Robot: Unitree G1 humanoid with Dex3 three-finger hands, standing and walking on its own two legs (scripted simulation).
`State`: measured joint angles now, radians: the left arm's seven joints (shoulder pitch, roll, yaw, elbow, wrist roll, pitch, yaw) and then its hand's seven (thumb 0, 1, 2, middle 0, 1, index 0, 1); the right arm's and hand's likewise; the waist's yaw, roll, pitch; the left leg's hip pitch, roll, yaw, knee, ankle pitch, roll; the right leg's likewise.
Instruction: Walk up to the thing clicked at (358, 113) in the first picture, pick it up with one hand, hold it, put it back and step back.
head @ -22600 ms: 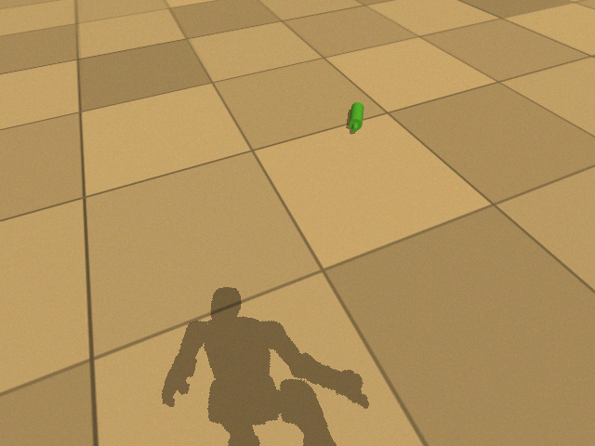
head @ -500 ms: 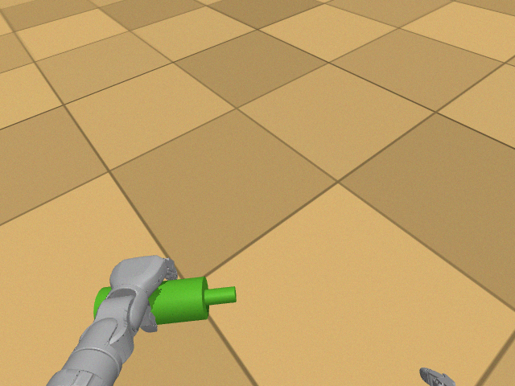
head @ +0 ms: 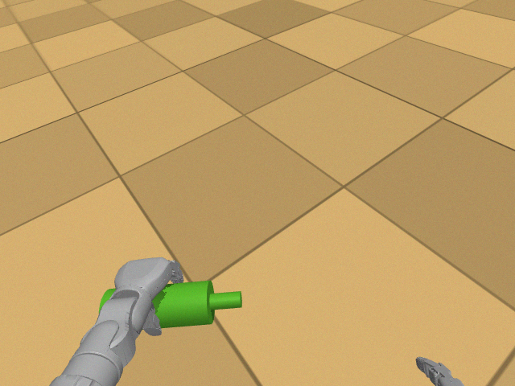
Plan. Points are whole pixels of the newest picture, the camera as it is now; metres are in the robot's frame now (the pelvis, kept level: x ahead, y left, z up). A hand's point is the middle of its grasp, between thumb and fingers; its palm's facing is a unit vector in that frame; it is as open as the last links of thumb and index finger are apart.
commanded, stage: hold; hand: left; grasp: from above
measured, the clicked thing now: (175, 304) +0.30 +0.19 -0.09
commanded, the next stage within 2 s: crouch in 0.80 s
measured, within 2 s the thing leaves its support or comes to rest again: neither
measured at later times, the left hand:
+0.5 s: hand (150, 304) +0.28 +0.21 -0.04, palm faces -0.46 -0.06 -0.88, open 10.1 cm
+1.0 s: hand (148, 299) +0.29 +0.22 -0.04, palm faces -0.47 -0.06 -0.88, open 10.1 cm
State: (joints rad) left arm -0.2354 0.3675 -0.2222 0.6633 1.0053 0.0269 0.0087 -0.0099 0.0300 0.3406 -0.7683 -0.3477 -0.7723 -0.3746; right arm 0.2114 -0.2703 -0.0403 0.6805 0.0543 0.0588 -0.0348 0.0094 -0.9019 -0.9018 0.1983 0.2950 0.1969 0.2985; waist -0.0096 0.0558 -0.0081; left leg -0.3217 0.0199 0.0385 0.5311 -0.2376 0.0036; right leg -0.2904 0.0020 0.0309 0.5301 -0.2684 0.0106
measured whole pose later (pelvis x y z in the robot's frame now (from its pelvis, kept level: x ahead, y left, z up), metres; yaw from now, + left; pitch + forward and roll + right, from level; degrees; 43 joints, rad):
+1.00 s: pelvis +0.00 +0.00 +0.00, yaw +0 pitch +1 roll +0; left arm -0.23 0.38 -0.22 0.63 1.00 0.02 -0.02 -0.01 0.01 0.38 -0.74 -0.41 -0.74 -0.43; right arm 0.19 -0.26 -0.03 0.68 0.06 0.07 -0.05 0.01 -0.90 -0.90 0.20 0.30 0.20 0.30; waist 0.00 0.05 0.01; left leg -0.27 0.01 0.04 0.47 -0.22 0.01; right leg -0.24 0.00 0.03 0.47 -0.25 0.01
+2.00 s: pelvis -0.06 +0.00 -0.28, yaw -2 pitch +38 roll -4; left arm -0.83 0.47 -0.02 1.32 1.20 -0.08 0.41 -0.01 0.00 0.41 -0.74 -0.39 -0.75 -0.42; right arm 0.19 -0.23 -0.02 0.77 -0.09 -0.05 0.02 0.00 -0.89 -0.90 0.20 0.30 0.20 0.30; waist -0.18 0.05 -0.19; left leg -1.92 0.04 -0.05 1.88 -0.62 0.01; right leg -1.85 0.03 -0.03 1.86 -0.67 0.02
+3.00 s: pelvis -0.08 -0.01 -0.42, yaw -7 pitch +35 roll -7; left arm -1.02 0.69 0.08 1.49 1.23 -0.13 0.41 0.00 -0.04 0.49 -0.64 -0.60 -0.65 -0.61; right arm 0.17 -0.27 0.07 0.77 -0.15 -0.08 0.13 0.00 -0.90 -0.90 0.20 0.30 0.20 0.30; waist -0.26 0.00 -0.03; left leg -2.29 0.06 -0.13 2.33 -0.66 -0.01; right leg -2.20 0.07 -0.10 2.28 -0.70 0.01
